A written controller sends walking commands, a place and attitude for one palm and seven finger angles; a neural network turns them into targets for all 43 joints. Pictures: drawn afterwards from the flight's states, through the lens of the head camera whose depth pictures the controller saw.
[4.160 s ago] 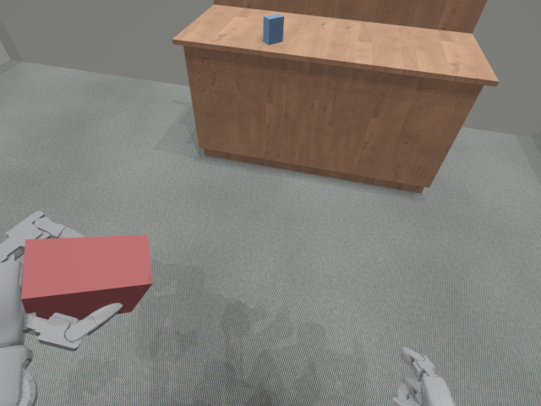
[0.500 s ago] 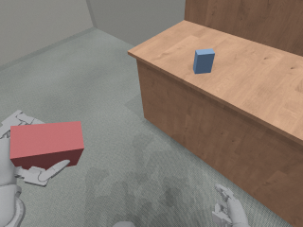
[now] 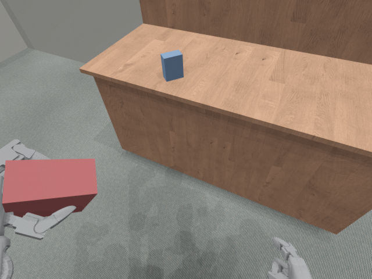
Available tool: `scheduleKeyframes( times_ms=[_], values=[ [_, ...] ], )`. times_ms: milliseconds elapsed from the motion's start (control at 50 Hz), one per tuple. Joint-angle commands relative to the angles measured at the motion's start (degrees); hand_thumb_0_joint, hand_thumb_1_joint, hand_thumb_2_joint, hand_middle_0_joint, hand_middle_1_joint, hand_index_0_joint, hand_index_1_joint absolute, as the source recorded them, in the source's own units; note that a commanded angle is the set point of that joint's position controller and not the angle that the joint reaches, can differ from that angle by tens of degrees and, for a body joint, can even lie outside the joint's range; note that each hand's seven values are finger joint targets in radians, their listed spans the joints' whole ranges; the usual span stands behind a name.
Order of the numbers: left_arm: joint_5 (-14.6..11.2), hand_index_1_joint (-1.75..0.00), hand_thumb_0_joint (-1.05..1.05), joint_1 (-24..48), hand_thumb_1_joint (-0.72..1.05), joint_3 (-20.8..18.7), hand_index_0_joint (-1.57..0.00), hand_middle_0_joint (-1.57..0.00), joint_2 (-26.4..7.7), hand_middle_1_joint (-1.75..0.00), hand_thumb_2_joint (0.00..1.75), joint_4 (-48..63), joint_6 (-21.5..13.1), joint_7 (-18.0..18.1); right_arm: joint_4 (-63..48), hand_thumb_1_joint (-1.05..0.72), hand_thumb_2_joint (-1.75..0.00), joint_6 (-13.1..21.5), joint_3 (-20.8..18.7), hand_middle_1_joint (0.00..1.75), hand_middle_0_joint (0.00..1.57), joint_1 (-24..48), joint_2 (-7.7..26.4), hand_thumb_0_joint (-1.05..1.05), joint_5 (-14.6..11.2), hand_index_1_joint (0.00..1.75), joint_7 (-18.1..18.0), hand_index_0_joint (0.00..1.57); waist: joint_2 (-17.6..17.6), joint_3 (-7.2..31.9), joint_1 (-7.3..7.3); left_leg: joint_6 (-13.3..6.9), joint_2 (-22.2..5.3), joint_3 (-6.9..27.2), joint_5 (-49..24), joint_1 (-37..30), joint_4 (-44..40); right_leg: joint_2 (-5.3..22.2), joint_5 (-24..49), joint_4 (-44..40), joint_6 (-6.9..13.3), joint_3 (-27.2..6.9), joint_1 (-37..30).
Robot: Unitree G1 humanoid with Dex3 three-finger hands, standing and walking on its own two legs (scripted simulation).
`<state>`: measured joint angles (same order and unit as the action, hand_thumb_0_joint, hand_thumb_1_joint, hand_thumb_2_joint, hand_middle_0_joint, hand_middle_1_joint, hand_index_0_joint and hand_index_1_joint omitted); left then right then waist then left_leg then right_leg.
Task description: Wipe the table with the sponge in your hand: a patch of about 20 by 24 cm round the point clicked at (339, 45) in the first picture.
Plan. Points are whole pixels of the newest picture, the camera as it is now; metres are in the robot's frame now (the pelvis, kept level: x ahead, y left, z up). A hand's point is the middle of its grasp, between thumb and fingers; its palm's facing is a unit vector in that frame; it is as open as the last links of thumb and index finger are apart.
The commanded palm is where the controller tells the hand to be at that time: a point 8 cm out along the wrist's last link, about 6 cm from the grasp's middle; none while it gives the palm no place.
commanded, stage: turn to face it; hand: left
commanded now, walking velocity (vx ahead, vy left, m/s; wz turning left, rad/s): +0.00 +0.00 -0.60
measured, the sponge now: (62, 189) +0.21 +0.22 +0.16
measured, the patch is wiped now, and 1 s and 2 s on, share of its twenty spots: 0.00 0.00 0.00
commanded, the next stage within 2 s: take the last steps up to it in 1.36 s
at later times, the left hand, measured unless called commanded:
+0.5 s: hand (124, 190) +0.21 +0.11 +0.18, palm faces +0.16 -0.89 -0.43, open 9.8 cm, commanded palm +0.17 +0.17 +0.19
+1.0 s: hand (247, 227) +0.17 -0.06 +0.19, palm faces -0.18 -0.83 -0.53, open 9.9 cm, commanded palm +0.15 +0.03 +0.19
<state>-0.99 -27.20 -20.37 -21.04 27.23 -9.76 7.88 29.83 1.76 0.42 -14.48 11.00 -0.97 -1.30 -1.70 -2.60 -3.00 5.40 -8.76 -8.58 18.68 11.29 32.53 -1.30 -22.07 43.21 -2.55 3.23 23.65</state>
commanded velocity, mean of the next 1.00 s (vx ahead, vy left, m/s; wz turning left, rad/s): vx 0.00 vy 0.00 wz -0.56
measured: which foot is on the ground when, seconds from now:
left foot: down 0.00-0.04, up 0.06-0.50, down 0.52-0.76, up 0.78-1.00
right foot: up 0.00-0.00, down 0.02-0.54, up 0.56-0.74, down 0.76-1.00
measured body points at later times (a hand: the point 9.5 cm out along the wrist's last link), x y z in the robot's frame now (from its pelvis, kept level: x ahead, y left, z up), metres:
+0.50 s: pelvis -0.06 -0.05 +0.01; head -0.04 -0.07 +0.46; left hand +0.19 +0.16 +0.21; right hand +0.04 -0.35 -0.08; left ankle -0.06 +0.11 -0.71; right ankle +0.05 -0.08 -0.73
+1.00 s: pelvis -0.14 -0.12 +0.01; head -0.10 -0.17 +0.45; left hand +0.17 -0.01 +0.22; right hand -0.13 -0.41 -0.10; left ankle -0.07 +0.03 -0.66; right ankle -0.09 -0.19 -0.73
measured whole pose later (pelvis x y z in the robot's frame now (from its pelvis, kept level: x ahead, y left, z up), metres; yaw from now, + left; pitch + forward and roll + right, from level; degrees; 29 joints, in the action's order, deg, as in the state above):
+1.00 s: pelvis -0.14 -0.12 +0.01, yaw -33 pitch +0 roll +3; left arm -3.0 -31.1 -22.2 -24.3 34.0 -12.7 8.2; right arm 32.9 -1.8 -0.7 -8.4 12.9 -0.1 -0.4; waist 0.5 -6.9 1.2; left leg 4.8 -1.6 -1.2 25.0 24.9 57.4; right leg -6.0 -6.6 28.1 7.2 -2.2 21.3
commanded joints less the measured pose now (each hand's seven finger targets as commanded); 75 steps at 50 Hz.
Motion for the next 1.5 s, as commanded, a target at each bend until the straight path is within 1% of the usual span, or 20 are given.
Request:
scheduleKeyframes(
  times_ms=[0,40,60,160,440,480,540,620,700,720,740,780,820,1200,1260,1300,1340,1440,1460,1480],
  values=[
    [0.11,-1.6,0.0,12.52,0.1,-5.63,-1.2,-1.2,-10.96,-1.6,1.3,13.23,-4.12,1.11,-6.88,-0.9,-0.9,4.72,-3.17,0.3,0.2,4.74,8.7,0.0,-0.06,0.3,0.1,0.2,-2.82,4.72,1.62,-4.22,-6.42,0.2,-14.58,6.15,8.64,2.97,14.83,-16.63,1.98,-1.48,-15.17],
    [-1.47,-1.6,0.0,8.98,0.1,-9.43,-1.2,-1.2,-13.66,-1.6,1.3,11.8,-3.66,1.99,-8.64,-0.9,-0.9,4.38,-3.11,0.3,0.2,7.72,6.91,0.0,-0.33,0.3,-0.07,0.2,19.02,8.78,0.3,-0.98,4.94,5.59,16.32,17.16,31.51,19.15,27.76,-25.86,10.01,-33.31,-14.05],
    [-2.07,-1.6,0.0,6.38,0.1,-10.34,-1.2,-1.2,-14.35,-1.6,1.3,13.59,-3.83,2.19,-7.69,-0.9,-0.9,3.52,-3.13,0.3,0.2,7.91,6.77,0.0,0.19,0.3,-0.14,0.2,14.25,8.93,0.44,-1.05,4.04,11.15,13.36,16.69,35.86,19.28,15.46,-28.03,9.62,-35.78,-11.84],
    [-3.04,-1.6,0.0,-2.31,0.1,-11.74,-1.2,-1.2,-12.9,-1.6,1.3,15.92,-5.58,2.38,-6.01,-0.9,-0.9,-0.68,-1.52,0.3,0.2,8.95,5.11,0.0,1.19,0.3,0.37,0.2,4.75,13.67,1.61,0.05,4.82,10.21,4.97,17.27,28.7,12.86,15.21,-25.28,10.41,-23.75,-17.36],
    [-1.8,-1.6,0.0,5.13,0.1,-5.48,-1.2,-1.2,-11.1,-1.6,1.3,14.71,-4.6,1.87,-7.81,-0.9,-0.9,-4.6,-3.03,0.3,0.2,7.17,8.11,0.0,0.52,0.3,0.69,0.2,6.29,11.4,1.93,-4.49,9.58,5.64,8.74,-1.3,-3.79,7.52,-3.96,-34.79,4.9,-29.28,-5.6],
    [-1.76,-1.6,0.0,6.94,0.1,-5.13,-1.2,-1.2,-11.52,-1.6,1.3,16.08,-5.27,1.19,-8.21,-0.9,-0.9,-4.49,-3.75,0.3,0.2,5.7,9.14,0.0,0.71,0.3,0.73,0.2,1.09,10.82,3.08,-7.34,5.29,8.58,9.28,-7.84,-12.0,3.55,-4.7,-28.91,1.74,-27.13,0.3],
    [-0.89,-1.6,0.0,8.17,0.1,-10.02,-1.2,-1.2,-15.3,-1.6,1.3,20.17,-5.91,0.48,-9.69,-0.9,-0.9,-1.75,-3.69,0.3,0.2,9.51,6.79,0.0,0.96,0.3,-0.15,0.2,-15.06,7.07,1.17,-17.27,-18.51,23.74,2.8,1.19,-20.48,-3.74,-2.91,18.99,-0.57,-8.64,9.14],
    [-1.72,-1.6,0.0,2.92,0.1,-6.32,-1.2,-1.2,-8.9,-1.6,1.3,13.74,-4.45,-0.11,-8.09,-0.9,-0.9,0.55,-3.62,0.3,0.2,6.94,7.42,0.0,-0.35,0.3,0.61,0.2,-11.1,-1.27,0.92,-11.27,-13.03,4.11,-10.28,4.91,-13.99,2.81,-2.91,12.16,-0.24,-3.69,7.5],
    [-0.71,-1.6,0.0,10.13,0.1,-5.25,-1.2,-1.2,-9.84,-1.6,1.3,14.14,-4.49,0.92,-6.78,-0.9,-0.9,4.35,-3.81,0.3,0.2,4.43,9.17,0.0,-0.41,0.3,0.42,0.2,-5.91,5.14,2.06,-5.53,-8.33,-0.24,-22.26,0.42,3.96,-1.83,9.4,-14.06,-0.41,3.92,-12.29],
    [0.12,-1.6,0.0,11.24,0.1,-5.06,-1.2,-1.2,-10.29,-1.6,1.3,12.79,-3.87,1.14,-6.29,-0.9,-0.9,4.52,-3.81,0.3,0.2,4.68,8.76,0.0,-0.49,0.3,0.5,0.2,-0.2,5.91,2.29,-3.78,-5.14,-0.99,-16.65,4.69,14.03,2.58,18.49,-18.44,2.29,-2.5,-16.57],
    [-0.1,-1.6,0.0,11.69,0.1,-7.49,-1.2,-1.2,-13.26,-1.6,1.3,13.38,-4.15,1.75,-7.55,-0.9,-0.9,4.69,-3.04,0.3,0.2,7.16,7.03,0.0,-0.42,0.3,0.39,0.2,14.3,6.79,1.57,-1.37,2.36,-0.85,7.27,16.52,26.75,13.83,42.34,-19.93,8.66,-22.42,-22.3],
    [-1.84,-1.6,0.0,7.53,0.1,-9.97,-1.2,-1.2,-14.73,-1.6,1.3,16.04,-4.16,2.21,-7.57,-0.9,-0.9,3.59,-3.6,0.3,0.2,8.84,7.04,0.0,-0.11,0.3,0.16,0.2,14.95,11.41,0.72,-0.97,3.91,11.65,14.46,16.9,37.91,19.35,29.81,-24.51,10.97,-36.02,-16.39],
    [-2.43,-1.6,0.0,1.5,0.1,-12.23,-1.2,-1.2,-15.05,-1.6,1.3,19.44,-5.17,2.57,-5.77,-0.9,-0.9,0.98,-1.75,0.3,0.2,9.86,5.7,0.0,0.7,0.3,0.99,0.2,2.95,14.31,1.08,-0.34,3.79,12.17,8.7,19.19,38.38,16.78,23.32,-21.75,12.76,-29.63,-19.96],
    [-0.9,-1.6,0.0,3.17,0.1,-6.02,-1.2,-1.2,-11.06,-1.6,1.3,14.15,-4.82,1.71,-6.24,-0.9,-0.9,-2.63,-3.82,0.3,0.2,6.38,8.62,0.0,0.55,0.3,-0.28,0.2,5.56,12.23,2.86,-6.24,10.14,5.11,7.48,-2.61,-5.55,7.82,-0.38,-36.37,2.88,-26.29,-8.28],
    [-0.54,-1.6,0.0,5.19,0.1,-6.01,-1.2,-1.2,-10.96,-1.6,1.3,15.59,-6.04,0.67,-7.23,-0.9,-0.9,-2.01,-4.47,0.3,0.2,5.89,10.14,0.0,1.73,0.3,-0.89,0.2,-5.4,8.43,3.58,-12.22,-2.37,17.09,11.02,-7.12,-17.79,-1.66,-0.93,-22.17,-0.99,-17.77,2.1],
    [-0.05,-1.6,0.0,6.12,0.1,-8.57,-1.2,-1.2,-12.63,-1.6,1.3,18.14,-5.31,1.67,-8.18,-0.9,-0.9,0.58,-3.77,0.3,0.2,9.53,7.01,0.0,1.49,0.3,-1.58,0.2,-17.2,6.6,2.14,-17.33,-13.9,21.21,-1.91,6.69,-20.33,-5.17,-1.86,13.71,-0.63,-6.7,1.45],
    [-0.3,-1.6,0.0,0.18,0.1,-8.23,-1.2,-1.2,-10.01,-1.6,1.3,11.47,-4.05,1.21,-6.58,-0.9,-0.9,2.36,-4.18,0.3,0.2,8.7,6.89,0.0,2.02,0.3,-1.49,0.2,-13.41,0.29,1.93,-16.04,-12.03,13.26,-5.89,13.87,-17.56,-2.15,-3.82,20.75,0.33,-7.12,2.61],
    [-0.2,-1.6,0.0,9.4,0.1,-4.25,-1.2,-1.2,-8.18,-1.6,1.3,13.93,-4.92,0.95,-3.88,-0.9,-0.9,5.86,-3.71,0.3,0.2,6.17,8.7,0.0,-0.63,0.3,-0.6,0.2,-6.95,4.82,3.08,-7.65,-6.04,6.1,-20.82,2.94,1.09,-1.36,10.42,-16.98,0.13,2.66,-13.03],
    [0.33,-1.6,0.0,11.07,0.1,-5.49,-1.2,-1.2,-9.87,-1.6,1.3,12.06,-4.96,1.19,-3.16,-0.9,-0.9,6.26,-3.8,0.3,0.2,6.39,8.31,0.0,-0.66,0.3,-0.64,0.2,-0.97,6.52,3.54,-6.49,-3.11,4.02,-14.32,6.53,8.25,2.31,16.67,-20.41,1.85,-0.93,-18.8],
    [0.82,-1.6,0.0,12.44,0.1,-6.38,-1.2,-1.2,-12.03,-1.6,1.3,11.53,-4.95,1.78,-3.73,-0.9,-0.9,6.4,-3.53,0.3,0.2,7.36,6.97,0.0,-0.52,0.3,-0.95,0.2,12.69,8.03,4.0,-4.37,4.01,1.32,1.65,16.18,19.19,12.97,29.0,-21.49,7.41,-17.62,-23.98]
  ],
)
